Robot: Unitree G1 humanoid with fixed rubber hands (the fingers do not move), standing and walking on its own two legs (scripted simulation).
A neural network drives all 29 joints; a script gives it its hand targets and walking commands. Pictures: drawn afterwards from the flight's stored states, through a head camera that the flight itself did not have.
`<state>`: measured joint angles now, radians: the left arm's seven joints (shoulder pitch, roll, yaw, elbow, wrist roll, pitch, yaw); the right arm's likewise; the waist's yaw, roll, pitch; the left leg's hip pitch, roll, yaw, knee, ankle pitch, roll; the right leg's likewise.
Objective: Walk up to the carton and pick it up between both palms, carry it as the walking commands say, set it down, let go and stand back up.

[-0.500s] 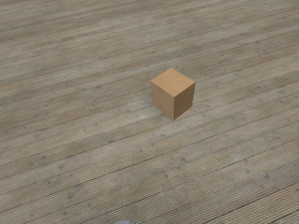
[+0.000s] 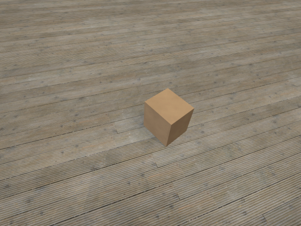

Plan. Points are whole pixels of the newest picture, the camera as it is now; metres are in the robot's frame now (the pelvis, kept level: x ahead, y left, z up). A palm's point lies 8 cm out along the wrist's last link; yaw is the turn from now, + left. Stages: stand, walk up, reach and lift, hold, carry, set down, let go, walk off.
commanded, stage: walk up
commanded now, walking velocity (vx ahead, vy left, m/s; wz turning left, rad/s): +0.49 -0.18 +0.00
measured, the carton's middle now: (166, 117) +0.99 -0.13 -0.63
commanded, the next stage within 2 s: none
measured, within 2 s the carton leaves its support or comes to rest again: neither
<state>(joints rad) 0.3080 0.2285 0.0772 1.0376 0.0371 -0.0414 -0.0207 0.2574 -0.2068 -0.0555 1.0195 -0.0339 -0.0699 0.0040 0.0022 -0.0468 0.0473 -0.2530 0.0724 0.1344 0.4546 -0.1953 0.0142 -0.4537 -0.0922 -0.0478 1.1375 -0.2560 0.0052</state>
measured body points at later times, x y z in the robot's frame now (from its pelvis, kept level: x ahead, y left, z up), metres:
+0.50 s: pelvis +0.22 -0.09 +0.01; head +0.24 -0.13 +0.45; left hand +0.24 +0.17 -0.12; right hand +0.26 -0.34 -0.16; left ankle +0.20 +0.08 -0.65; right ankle +0.23 -0.19 -0.74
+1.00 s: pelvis +0.41 -0.02 +0.00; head +0.44 +0.01 +0.45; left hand +0.40 +0.22 -0.17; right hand +0.47 -0.27 -0.13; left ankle +0.47 +0.08 -0.74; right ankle +0.35 -0.16 -0.66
